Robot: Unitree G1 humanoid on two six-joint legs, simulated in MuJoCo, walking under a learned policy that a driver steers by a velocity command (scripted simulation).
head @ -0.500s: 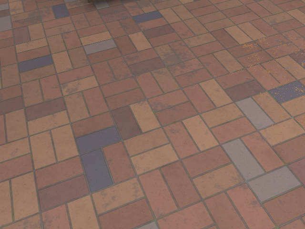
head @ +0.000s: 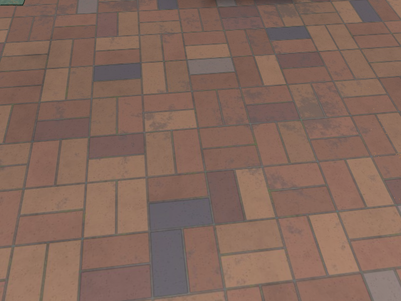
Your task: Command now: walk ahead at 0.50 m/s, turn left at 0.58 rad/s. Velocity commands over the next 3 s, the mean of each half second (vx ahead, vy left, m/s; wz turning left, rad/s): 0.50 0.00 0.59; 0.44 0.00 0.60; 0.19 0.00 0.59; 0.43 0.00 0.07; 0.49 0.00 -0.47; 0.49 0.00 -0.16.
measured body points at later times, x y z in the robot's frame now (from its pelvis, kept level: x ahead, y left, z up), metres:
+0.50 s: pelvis +0.27 -0.05 +0.00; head +0.30 -0.05 +0.45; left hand +0.27 +0.24 -0.11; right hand +0.49 -0.27 -0.10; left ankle +0.25 +0.10 -0.65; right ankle +0.31 -0.15 -0.74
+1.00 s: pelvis +0.49 +0.11 +0.00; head +0.53 +0.15 +0.44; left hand +0.46 +0.43 -0.11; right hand +0.76 -0.05 -0.09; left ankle +0.49 +0.19 -0.74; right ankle +0.59 -0.04 -0.65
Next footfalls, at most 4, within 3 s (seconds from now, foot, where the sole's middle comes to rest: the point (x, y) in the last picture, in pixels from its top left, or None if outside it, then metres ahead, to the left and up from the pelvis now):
0.28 right None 0.35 -0.14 -0.78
0.80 left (138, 280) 0.52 0.21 -0.78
1.28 right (155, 210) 0.78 0.16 -0.78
1.70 left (91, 262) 0.58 0.37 -0.78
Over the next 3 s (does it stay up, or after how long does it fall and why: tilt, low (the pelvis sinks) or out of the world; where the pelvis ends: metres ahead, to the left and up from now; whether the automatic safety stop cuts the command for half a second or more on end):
stays up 1.10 0.77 0.01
